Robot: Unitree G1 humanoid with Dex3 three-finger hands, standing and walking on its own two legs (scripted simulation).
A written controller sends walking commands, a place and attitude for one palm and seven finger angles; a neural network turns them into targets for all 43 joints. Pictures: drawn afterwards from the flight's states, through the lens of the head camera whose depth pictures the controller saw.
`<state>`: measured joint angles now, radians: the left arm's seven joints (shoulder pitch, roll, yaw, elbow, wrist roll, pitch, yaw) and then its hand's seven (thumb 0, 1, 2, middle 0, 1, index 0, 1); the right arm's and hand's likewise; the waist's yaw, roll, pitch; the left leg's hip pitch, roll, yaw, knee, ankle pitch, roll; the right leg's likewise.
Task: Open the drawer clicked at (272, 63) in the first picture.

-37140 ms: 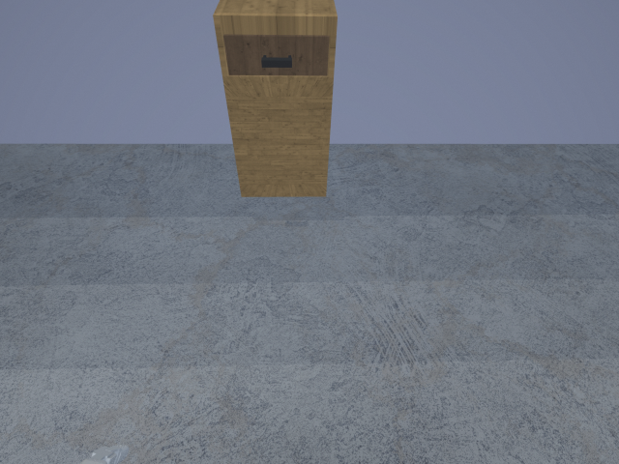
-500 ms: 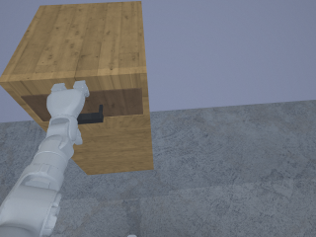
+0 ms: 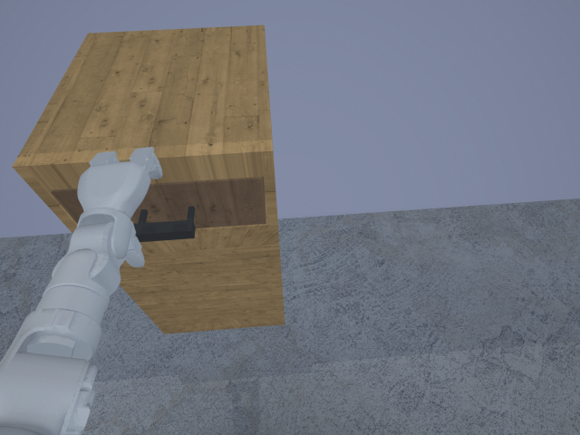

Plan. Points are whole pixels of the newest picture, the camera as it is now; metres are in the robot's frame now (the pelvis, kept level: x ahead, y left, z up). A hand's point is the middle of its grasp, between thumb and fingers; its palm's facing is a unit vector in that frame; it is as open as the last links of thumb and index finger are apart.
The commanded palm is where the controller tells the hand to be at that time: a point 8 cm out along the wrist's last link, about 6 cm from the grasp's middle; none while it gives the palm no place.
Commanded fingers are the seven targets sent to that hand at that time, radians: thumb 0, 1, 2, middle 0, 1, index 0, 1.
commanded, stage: lift the hand off the handle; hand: left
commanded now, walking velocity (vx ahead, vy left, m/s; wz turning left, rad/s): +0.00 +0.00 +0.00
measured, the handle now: (166, 221) +0.50 +0.24 -0.07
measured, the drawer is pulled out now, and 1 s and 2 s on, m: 0.00 0.00 0.00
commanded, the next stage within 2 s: draw the hand back to the body in 0.32 s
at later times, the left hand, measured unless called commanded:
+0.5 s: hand (139, 200) +0.44 +0.23 +0.07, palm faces -0.05 -0.05 -1.00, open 13.8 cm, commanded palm +0.40 +0.24 +0.14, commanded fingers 0.00 -0.50 0.30 -0.30 -1.20 -0.30 -1.20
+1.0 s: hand (86, 264) +0.31 +0.25 +0.10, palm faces +0.02 -0.07 -1.00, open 13.8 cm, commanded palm +0.28 +0.25 +0.16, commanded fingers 0.00 -0.50 0.30 -0.30 -1.20 -0.30 -1.20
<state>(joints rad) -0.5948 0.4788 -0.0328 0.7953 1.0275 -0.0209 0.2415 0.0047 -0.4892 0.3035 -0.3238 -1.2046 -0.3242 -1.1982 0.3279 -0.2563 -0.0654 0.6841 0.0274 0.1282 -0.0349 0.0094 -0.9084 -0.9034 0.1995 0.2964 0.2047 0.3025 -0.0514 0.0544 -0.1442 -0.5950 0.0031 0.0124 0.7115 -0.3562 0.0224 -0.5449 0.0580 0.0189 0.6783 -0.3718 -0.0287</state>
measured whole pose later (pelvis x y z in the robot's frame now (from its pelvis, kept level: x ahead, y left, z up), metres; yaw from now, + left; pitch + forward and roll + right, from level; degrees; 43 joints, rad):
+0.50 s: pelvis +0.00 +0.00 +0.00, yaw +0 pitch +13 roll -1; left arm -0.64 0.46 -0.06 0.78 1.02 0.00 0.15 0.00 -0.49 0.30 -0.32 -1.20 -0.32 -1.20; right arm 0.30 -0.24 -0.04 0.65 0.03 0.14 -0.04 0.01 -0.91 -0.90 0.20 0.30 0.21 0.30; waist -0.04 0.05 -0.13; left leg -0.55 -0.01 0.02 0.67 -0.34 0.03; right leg -0.51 0.05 0.03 0.65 -0.36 -0.02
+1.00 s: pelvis +0.00 -0.01 +0.01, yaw +2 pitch +4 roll +0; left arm -0.16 0.49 -0.07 0.20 0.92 0.06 0.06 0.00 -0.49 0.30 -0.32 -1.20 -0.32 -1.20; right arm 0.12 -0.25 -0.02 0.61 0.04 0.11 -0.07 0.01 -0.91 -0.90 0.20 0.30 0.20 0.30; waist 0.06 0.07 -0.09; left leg -0.34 -0.02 0.00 0.57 -0.30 0.01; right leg -0.30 0.04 0.01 0.57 -0.34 -0.04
